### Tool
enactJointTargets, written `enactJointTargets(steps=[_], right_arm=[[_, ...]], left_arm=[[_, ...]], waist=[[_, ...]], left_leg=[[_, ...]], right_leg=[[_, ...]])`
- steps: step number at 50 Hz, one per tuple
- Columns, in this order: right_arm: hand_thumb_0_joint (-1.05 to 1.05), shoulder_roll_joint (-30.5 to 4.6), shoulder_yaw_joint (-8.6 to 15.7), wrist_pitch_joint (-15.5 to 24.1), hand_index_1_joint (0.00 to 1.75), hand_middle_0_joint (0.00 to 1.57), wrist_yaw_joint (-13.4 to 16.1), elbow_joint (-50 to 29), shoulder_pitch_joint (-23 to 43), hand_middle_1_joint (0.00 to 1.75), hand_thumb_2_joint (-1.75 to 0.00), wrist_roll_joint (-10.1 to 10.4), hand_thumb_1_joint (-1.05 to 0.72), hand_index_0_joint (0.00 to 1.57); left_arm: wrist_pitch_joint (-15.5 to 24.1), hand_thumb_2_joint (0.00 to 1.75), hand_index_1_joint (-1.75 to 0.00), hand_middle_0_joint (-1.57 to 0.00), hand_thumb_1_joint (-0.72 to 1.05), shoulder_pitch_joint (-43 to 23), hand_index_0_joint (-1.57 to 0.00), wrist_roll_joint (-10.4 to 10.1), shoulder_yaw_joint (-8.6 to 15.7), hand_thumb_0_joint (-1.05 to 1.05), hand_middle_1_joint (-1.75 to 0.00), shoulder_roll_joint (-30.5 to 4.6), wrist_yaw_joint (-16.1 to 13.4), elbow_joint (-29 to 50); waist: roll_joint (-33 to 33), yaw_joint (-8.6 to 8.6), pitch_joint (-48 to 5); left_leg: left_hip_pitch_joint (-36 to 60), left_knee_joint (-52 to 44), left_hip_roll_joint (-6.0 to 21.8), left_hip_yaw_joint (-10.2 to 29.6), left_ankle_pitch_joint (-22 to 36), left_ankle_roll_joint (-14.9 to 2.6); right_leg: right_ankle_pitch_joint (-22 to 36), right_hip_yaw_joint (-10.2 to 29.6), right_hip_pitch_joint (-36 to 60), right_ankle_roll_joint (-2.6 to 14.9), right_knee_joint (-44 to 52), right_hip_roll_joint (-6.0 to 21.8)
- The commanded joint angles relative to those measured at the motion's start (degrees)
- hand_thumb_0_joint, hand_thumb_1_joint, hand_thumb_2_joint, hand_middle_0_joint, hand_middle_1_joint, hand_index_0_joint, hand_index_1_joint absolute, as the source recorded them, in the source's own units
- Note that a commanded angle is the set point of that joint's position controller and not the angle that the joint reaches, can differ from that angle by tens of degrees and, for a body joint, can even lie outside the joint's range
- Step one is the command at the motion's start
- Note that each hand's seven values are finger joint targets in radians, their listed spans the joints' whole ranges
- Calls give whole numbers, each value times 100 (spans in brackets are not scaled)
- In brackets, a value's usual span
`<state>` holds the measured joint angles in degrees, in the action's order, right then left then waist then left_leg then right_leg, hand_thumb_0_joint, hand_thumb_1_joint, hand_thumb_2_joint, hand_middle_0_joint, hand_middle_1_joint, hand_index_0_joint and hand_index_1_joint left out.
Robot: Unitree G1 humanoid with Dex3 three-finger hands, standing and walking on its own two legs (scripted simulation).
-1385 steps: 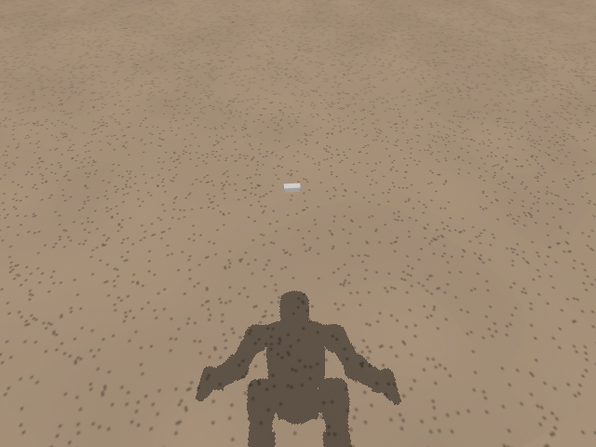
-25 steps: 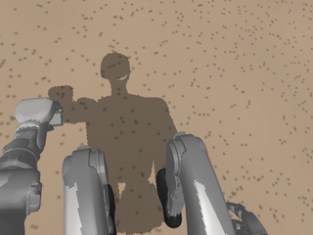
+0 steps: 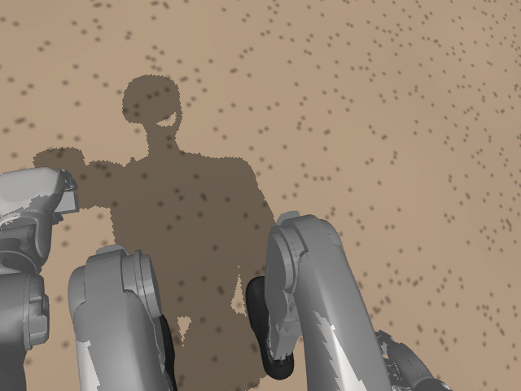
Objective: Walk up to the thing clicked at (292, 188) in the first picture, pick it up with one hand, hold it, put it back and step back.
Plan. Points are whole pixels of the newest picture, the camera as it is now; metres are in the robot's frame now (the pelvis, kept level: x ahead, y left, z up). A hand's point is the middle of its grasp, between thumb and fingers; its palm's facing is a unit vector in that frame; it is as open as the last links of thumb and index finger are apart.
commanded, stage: rest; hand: left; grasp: from above
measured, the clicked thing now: (50, 205) +0.42 +0.28 -0.25
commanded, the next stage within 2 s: open in 0.78 s
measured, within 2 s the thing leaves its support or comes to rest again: rests again in 0.42 s
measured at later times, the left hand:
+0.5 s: hand (59, 212) +0.40 +0.26 -0.25, palm faces -0.45 -0.10 -0.89, open 6.3 cm
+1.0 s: hand (58, 208) +0.41 +0.26 -0.25, palm faces -0.46 -0.15 -0.88, open 6.3 cm
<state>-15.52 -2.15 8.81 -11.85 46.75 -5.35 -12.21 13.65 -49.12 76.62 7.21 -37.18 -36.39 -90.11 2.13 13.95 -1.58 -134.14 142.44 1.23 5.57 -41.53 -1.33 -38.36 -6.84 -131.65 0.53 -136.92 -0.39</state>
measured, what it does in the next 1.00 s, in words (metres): stands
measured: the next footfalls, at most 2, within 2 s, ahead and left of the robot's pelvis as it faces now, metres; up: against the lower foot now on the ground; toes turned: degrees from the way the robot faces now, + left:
none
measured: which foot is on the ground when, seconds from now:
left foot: down 0.00-1.00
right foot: down 0.00-1.00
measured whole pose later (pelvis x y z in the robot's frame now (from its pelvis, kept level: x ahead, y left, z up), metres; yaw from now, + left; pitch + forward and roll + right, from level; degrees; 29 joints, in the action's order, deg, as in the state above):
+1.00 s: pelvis +0.00 +0.00 -0.02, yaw -4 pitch +28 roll -11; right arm -17.8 -9.3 15.1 -20.0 45.8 -3.9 -16.9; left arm 15.3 -51.2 74.4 10.1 -45.7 -41.2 -99.9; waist 4.5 18.1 5.2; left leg -134.5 147.9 1.5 10.4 -42.4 -1.3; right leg -37.2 -11.0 -130.4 -0.2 -138.7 -1.6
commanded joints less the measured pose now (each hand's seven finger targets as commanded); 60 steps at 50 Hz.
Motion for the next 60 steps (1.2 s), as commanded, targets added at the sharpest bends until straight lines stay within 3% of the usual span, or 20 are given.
enactJointTargets(steps=[1,2,3,4,5,7,10,14,16,17,24,29,33,36,37,38,40,43,49,60], right_arm=[[0,-1505,443,82,30,20,-38,-49,-1178,30,-90,-83,-90,20],[0,-1460,384,131,30,20,-94,-61,-1133,30,-89,-120,-90,20],[0,-1525,384,126,30,20,-113,-22,-1146,30,-90,-162,-90,20],[0,-1487,346,156,30,20,-151,-87,-1112,30,-90,-148,-90,20],[0,-1453,262,155,30,20,-175,14,-1260,30,-90,-197,-90,20],[0,-1471,257,151,30,20,-194,-9,-1249,30,-90,-192,-90,20],[0,-1454,138,166,30,20,-256,-1,-1142,30,-90,-274,-90,20],[0,-1572,72,229,30,20,-302,15,-1099,30,-90,-338,-90,20],[0,-1672,129,294,30,20,-320,-23,-1030,30,-90,-382,-90,20],[0,-1662,109,284,30,20,-322,56,-1025,30,-90,-410,-90,20],[0,-1748,24,504,30,20,-514,205,-863,30,-90,-484,-90,20],[0,-1948,-30,671,30,20,-689,32,-779,30,-90,-483,-90,20],[0,-1904,-106,658,30,20,-780,35,-875,30,-90,-472,-90,20],[0,-1903,-105,737,30,20,-850,-5,-878,30,-90,-503,-90,20],[0,-1953,-74,761,30,20,-848,-59,-764,30,-90,-471,-91,20],[0,-1945,-123,764,30,20,-846,-31,-869,30,-90,-471,-91,20],[0,-1990,-80,738,30,20,-816,-65,-880,30,-90,-439,-91,20],[0,-1888,-170,691,30,20,-814,-105,-879,30,-90,-469,-90,20],[0,-1843,-291,639,30,20,-770,-112,-926,30,-90,-465,-89,20],[0,-2004,-323,785,30,20,-805,-45,-701,30,-90,-575,-89,20]], left_arm=[[-30,25,-17,-118,82,-1331,-120,-190,247,0,-20,-1189,-284,376],[-10,24,-18,-118,84,-1537,-121,-188,32,0,-21,-995,-244,239],[-7,24,-18,-119,84,-1376,-122,-184,260,0,-21,-1286,-254,126],[-3,22,-17,-119,84,-1497,-122,-148,77,0,-21,-1174,-183,115],[21,24,-18,-119,84,-1374,-122,-220,350,0,-21,-1408,-199,-1],[85,28,-18,-121,84,-1176,-123,-254,447,0,-19,-1505,-195,55],[223,27,-19,-123,90,-1406,-126,-144,322,0,-22,-1521,-243,104],[388,27,-20,-125,94,-1538,-129,-34,489,0,-23,-1875,-438,181],[423,27,-19,-126,95,-1628,-130,46,308,0,-22,-1744,-542,294],[429,25,-19,-125,94,-1437,-129,72,455,0,-23,-1872,-654,305],[131,25,-19,-125,95,-1387,-129,58,-226,0,-23,-1186,-929,-436],[-32,22,-16,-123,91,-1675,-127,-43,117,0,-20,-1736,-1076,-192],[-155,20,-14,-121,88,-1407,-125,-77,407,0,-18,-1858,-1090,-462],[-159,20,-16,-120,85,-1514,-123,-204,298,0,-19,-1726,-922,-611],[-152,17,-14,-120,84,-1575,-123,-243,70,0,-17,-1566,-839,-553],[-134,17,-13,-120,83,-1440,-123,-292,342,0,-16,-1930,-801,-732],[-77,16,-12,-120,83,-1200,-122,-309,333,0,-15,-1988,-723,-719],[29,17,-12,-122,87,-1102,-125,-306,293,0,-15,-1913,-631,-726],[211,30,-23,-95,51,-1102,-96,-273,280,0,-24,-1957,-636,-693],[268,33,-35,-71,26,-1494,-74,-15,-79,0,-37,-1789,-980,-412]], waist=[[-1695,57,-3752],[-1652,190,-3624],[-1521,124,-3683],[-1545,196,-3571],[-1488,206,-3580],[-1622,110,-3616],[-1644,217,-3586],[-1774,241,-3436],[-1939,346,-3351],[-1929,249,-3421],[-2030,423,-2914],[-2187,437,-3085],[-2098,487,-3139],[-2008,611,-2880],[-2050,562,-2840],[-1887,577,-2836],[-1809,437,-2819],[-1660,457,-2866],[-1701,486,-2994],[-2170,657,-2585]], left_leg=[[2829,-1416,-199,-316,1374,-25],[2726,-1297,-193,-311,1313,-38],[2716,-1301,-191,-279,1343,-44],[2614,-1192,-204,-309,1353,-59],[2543,-1158,-203,-287,1389,-75],[2547,-1192,-198,-278,1427,-60],[2517,-1098,-187,-243,1346,-52],[2399,-1025,-174,-208,1110,-37],[2475,-1029,-170,-219,1047,-26],[2475,-1116,-161,-180,1029,-14],[2450,-1153,-123,-66,765,23],[2817,-1132,-55,117,1235,93],[2751,-1039,-51,69,1652,91],[2504,-975,-72,50,1291,41],[2404,-1009,-88,8,1130,25],[2278,-925,-95,-11,1042,-12],[2130,-990,-103,-45,918,-26],[2110,-1010,-108,1,888,-44],[2334,-939,-92,51,1207,-24],[2550,-1170,-30,243,858,85]], right_leg=[[1376,-344,2073,94,1222,-257],[1378,-368,2001,82,1172,-260],[1408,-388,2116,81,1202,-287],[1454,-352,2129,79,1160,-279],[1487,-380,2239,54,1180,-258],[1497,-397,2275,55,1140,-271],[1489,-423,2263,72,1065,-329],[1218,-466,2123,96,1041,-347],[1138,-461,2054,86,1005,-362],[1083,-505,2058,93,1028,-389],[864,-613,1587,92,1013,-421],[1422,-716,1634,67,767,-367],[1825,-695,2059,49,759,-400],[1570,-694,2007,49,858,-369],[1403,-652,1959,81,933,-399],[1359,-634,2106,62,1015,-386],[1167,-573,2204,79,1127,-392],[1103,-594,2310,81,1133,-402],[1425,-649,2403,64,1046,-426],[1102,-834,1756,84,946,-454]])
